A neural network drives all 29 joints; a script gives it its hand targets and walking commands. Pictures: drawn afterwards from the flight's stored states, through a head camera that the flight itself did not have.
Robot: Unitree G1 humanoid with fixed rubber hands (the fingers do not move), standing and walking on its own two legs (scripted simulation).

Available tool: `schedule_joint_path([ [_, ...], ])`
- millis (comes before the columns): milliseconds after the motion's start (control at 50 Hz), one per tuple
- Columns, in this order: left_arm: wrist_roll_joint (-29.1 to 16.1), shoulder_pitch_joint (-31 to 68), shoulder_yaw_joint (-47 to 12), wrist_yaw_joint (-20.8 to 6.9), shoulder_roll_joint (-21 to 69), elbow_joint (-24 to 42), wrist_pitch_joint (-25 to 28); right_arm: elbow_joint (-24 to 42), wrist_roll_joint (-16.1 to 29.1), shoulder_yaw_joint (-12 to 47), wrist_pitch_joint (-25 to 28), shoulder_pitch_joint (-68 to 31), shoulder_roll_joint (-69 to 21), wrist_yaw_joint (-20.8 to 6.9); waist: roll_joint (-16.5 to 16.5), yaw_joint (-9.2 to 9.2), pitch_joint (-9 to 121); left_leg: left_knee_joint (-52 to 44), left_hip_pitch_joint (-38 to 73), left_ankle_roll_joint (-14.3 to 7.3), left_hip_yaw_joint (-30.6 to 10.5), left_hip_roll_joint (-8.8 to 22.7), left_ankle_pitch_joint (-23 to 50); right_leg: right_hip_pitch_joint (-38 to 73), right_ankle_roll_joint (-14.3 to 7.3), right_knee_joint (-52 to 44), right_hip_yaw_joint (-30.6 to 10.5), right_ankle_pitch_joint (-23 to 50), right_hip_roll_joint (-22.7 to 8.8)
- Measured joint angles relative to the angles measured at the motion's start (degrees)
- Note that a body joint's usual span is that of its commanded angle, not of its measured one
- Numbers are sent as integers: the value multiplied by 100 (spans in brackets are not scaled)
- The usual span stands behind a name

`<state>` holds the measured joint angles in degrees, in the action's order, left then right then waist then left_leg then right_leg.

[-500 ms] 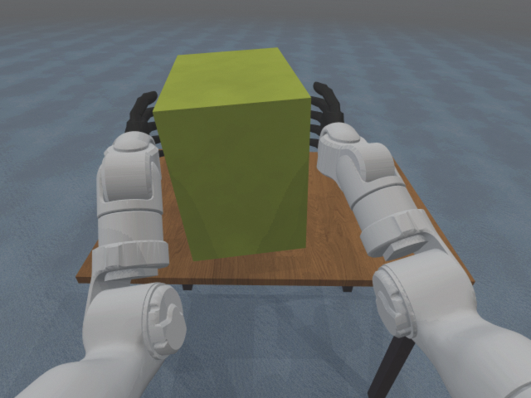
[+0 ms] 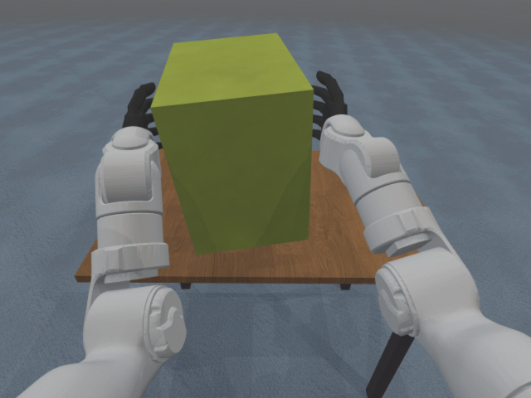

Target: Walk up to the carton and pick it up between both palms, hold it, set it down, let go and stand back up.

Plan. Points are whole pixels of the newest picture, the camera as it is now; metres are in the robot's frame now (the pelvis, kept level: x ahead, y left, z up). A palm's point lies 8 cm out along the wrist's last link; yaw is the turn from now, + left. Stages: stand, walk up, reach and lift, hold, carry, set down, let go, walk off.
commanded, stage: set down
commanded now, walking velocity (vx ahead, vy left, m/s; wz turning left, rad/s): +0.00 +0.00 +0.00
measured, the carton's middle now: (238, 137) +0.43 +0.00 +0.25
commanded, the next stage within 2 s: none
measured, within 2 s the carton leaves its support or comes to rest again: neither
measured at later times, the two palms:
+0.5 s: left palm (141, 169) +0.40 +0.15 +0.22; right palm (310, 161) +0.39 -0.11 +0.22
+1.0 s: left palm (148, 171) +0.42 +0.14 +0.20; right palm (310, 161) +0.41 -0.12 +0.21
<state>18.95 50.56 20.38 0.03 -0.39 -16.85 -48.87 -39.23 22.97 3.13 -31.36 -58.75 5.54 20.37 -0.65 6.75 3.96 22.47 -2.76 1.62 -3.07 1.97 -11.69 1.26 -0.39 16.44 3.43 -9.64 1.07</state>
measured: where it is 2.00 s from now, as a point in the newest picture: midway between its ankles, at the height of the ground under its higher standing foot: outside the picture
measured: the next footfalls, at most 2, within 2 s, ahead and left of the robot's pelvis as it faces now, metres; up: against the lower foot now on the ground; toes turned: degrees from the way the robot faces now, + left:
none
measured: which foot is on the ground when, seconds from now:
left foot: down 0.00-1.00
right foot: down 0.00-1.00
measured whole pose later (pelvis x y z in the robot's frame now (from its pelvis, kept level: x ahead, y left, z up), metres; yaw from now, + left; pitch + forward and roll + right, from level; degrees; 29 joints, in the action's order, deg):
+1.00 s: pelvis +0.01 +0.00 +0.00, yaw +0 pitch -8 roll -1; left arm 22.5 52.2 23.9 1.7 1.6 -36.9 -25.7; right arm -58.3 -1.9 -18.1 -1.2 -56.1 -2.0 9.3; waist -4.1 2.7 -2.2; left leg 18.9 -0.8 1.1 -1.5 1.4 -10.4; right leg 2.0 -0.1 15.3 3.4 -9.6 0.0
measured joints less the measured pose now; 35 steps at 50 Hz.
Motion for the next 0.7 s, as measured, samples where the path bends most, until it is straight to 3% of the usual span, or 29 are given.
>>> schedule_joint_path([
  [140, 378, 656, 556, -113, -18, -1045, 792, -853, -1181, -990, 711, -427, -417, -464, -125, -107, 8, -244, 81, -10, 57, -36, 132, -69, -20, 41, -61, -7, -39],
  [280, 929, 711, 763, -508, -49, -1372, 1343, -1357, -2032, -1611, 1767, -342, -808, -675, -334, -120, -335, -488, 533, -7, 1, -72, 182, 384, -20, -131, 17, -29, -77],
  [380, 951, 229, 491, -491, 62, -1017, 1460, -1269, -2020, -1521, 2341, 211, -931, -730, -523, -124, -663, -403, 667, 10, -75, -67, 109, 619, -26, -187, 116, -63, -70],
  [520, 536, -296, -25, -159, 147, -555, 1643, -897, -1720, -1224, 2832, 794, -860, -790, -660, -125, -932, -183, 459, 18, -96, -40, 33, 509, -24, -151, 169, -49, -44],
  [700, 359, 16, -69, 139, 189, -1035, 1780, -1142, -1829, -1409, 2845, 580, -653, -979, -497, -222, -782, -182, 138, -38, 61, -51, 87, 91, 16, -55, 45, 7, -77],
])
